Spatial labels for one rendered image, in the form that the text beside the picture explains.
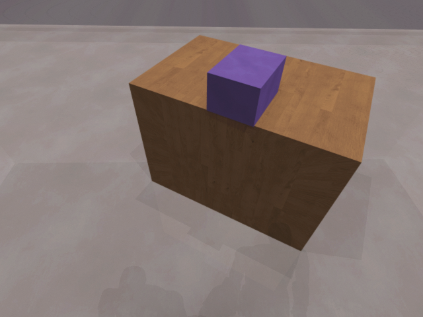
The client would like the carton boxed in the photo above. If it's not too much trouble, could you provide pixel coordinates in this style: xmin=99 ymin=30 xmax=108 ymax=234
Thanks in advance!
xmin=207 ymin=44 xmax=287 ymax=127

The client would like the pedestal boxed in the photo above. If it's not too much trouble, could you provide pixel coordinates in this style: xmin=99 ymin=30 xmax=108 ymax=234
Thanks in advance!
xmin=129 ymin=35 xmax=376 ymax=251

